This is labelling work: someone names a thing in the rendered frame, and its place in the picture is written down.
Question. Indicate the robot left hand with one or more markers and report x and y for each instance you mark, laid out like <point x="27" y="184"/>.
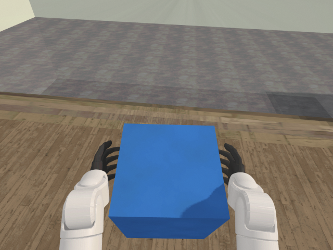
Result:
<point x="100" y="161"/>

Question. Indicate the left robot forearm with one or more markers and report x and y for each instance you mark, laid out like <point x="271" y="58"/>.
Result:
<point x="82" y="221"/>

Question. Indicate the right robot forearm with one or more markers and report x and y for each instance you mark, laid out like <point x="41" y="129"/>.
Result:
<point x="255" y="214"/>

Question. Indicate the carton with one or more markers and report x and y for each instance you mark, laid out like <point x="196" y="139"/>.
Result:
<point x="168" y="183"/>

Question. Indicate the robot right hand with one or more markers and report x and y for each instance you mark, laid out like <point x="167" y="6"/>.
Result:
<point x="234" y="162"/>

